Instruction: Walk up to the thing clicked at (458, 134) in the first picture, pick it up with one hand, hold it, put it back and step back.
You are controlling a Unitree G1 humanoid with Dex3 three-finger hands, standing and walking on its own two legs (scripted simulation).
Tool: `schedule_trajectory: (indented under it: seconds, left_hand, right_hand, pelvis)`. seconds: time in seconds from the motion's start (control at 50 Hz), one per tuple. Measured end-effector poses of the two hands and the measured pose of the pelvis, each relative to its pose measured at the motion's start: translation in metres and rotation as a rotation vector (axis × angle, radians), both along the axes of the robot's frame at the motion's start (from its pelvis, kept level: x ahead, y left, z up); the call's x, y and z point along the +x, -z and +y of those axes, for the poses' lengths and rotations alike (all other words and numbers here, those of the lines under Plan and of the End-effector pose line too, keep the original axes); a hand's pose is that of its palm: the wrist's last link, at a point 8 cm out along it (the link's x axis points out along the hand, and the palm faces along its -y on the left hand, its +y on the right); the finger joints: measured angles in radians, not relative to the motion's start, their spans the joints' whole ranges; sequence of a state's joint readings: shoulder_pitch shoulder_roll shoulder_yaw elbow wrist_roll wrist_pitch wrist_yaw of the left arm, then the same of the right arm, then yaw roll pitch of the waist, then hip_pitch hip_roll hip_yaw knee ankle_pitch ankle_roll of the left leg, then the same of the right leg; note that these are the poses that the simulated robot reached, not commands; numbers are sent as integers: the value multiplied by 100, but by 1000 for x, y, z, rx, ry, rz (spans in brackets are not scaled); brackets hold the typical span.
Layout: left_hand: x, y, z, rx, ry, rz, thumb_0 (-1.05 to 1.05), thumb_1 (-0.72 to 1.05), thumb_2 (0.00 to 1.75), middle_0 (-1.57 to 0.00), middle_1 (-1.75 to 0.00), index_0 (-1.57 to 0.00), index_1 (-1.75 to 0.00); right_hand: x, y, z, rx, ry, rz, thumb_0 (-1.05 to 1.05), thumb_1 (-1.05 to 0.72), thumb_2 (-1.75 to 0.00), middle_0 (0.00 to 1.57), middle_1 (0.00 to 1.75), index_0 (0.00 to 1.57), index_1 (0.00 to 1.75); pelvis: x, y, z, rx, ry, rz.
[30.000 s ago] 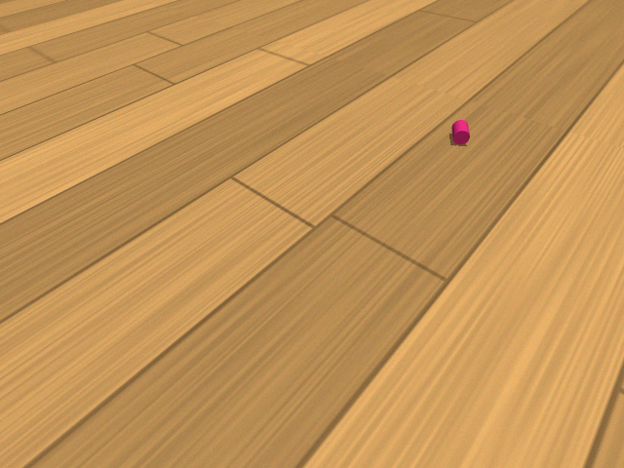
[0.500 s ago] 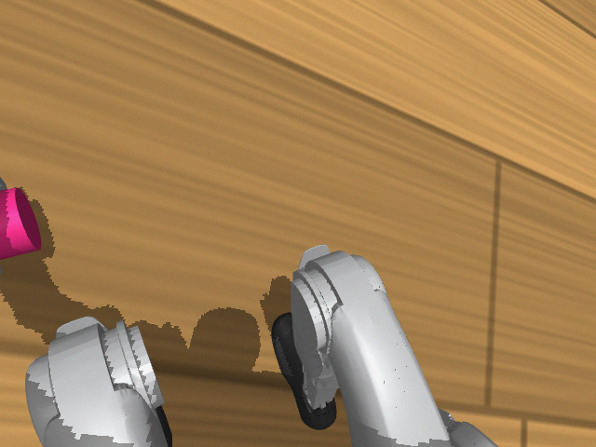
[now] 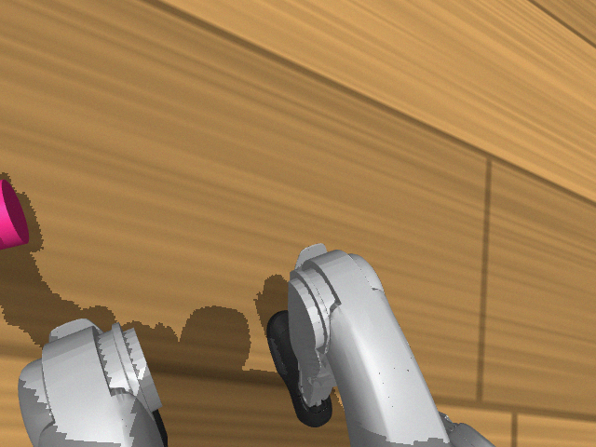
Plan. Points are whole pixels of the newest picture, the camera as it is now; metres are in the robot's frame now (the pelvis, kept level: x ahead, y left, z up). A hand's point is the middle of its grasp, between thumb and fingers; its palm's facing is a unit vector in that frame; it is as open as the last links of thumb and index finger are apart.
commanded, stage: open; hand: left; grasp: from above
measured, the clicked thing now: out of the picture +0.45 +0.32 -0.26
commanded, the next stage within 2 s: withdraw in 0.26 s
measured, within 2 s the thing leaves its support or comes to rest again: neither
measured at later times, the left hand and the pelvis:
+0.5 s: hand out of the picture +0.45 +0.31 -0.23, palm faces -0.44 -0.13 -0.89, open 13.8 cm; pelvis +0.00 +0.00 +0.00, yaw +0 degrees
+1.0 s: hand out of the picture +0.43 +0.31 -0.04, palm faces -0.48 -0.09 -0.87, open 13.9 cm; pelvis -0.01 -0.01 +0.08, yaw +8 degrees
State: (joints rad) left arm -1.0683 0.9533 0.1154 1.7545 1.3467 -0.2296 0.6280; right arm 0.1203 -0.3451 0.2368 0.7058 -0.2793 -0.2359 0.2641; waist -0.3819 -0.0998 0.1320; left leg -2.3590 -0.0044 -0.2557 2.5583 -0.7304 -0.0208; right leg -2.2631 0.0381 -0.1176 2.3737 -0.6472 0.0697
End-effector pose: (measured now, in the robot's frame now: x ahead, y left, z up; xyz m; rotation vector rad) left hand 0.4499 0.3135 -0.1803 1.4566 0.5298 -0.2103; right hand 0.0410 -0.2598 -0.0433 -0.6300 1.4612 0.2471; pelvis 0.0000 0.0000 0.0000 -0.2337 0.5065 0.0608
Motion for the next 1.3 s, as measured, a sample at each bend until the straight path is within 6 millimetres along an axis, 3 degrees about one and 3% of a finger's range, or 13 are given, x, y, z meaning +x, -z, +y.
schedule_trajectory:
  seconds: [0.42,0.52,0.62,0.78,0.88,0.98,1.12,1.3]
  left_hand:
    - [-2,-1,1,-10,-7,20,0,-48,103,-11,-102,-11,-103]
    - [2,-10,6,-2,-13,-28,0,-50,102,-10,-102,-10,-102]
    - [9,-41,11,29,-28,-125,0,-51,101,-9,-101,-9,-101]
    - [1,-124,20,95,-78,-108,0,-51,100,-9,-99,-9,-100]
    - [-5,-174,15,88,-74,-29,0,-50,100,-11,-98,-10,-99]
    - [-11,-199,4,54,-36,37,0,-50,101,-11,-98,-10,-99]
    - [-17,-193,-4,28,24,50,0,-48,99,-13,-96,-12,-98]
    - [-16,-138,5,27,33,53,0,-47,98,-13,-97,-13,-97]
  right_hand:
    - [7,-1,-1,0,8,-8,0,-90,-90,20,30,20,30]
    - [8,0,-4,1,15,-8,0,-91,-90,20,30,20,30]
    - [14,4,-5,29,66,-12,0,-91,-90,20,30,20,30]
    - [46,10,-5,90,183,-94,0,-91,-90,20,30,20,30]
    - [64,0,-5,110,203,-156,0,-91,-90,20,30,20,30]
    - [71,-17,-11,78,191,-203,0,-91,-90,20,30,20,30]
    - [55,-31,-27,-16,174,-198,0,-91,-90,20,30,20,30]
    - [15,-19,-32,-91,176,-111,0,-91,-90,20,30,20,30]
  pelvis:
    - [1,-4,-1,1,-2,13]
    - [2,-4,-2,5,-4,20]
    - [6,-9,-3,16,-8,61]
    - [6,-37,-5,57,-39,117]
    - [0,-61,-9,86,-58,115]
    - [-7,-79,-13,104,-69,99]
    - [-13,-81,-17,110,-72,89]
    - [-15,-53,-14,93,-64,80]
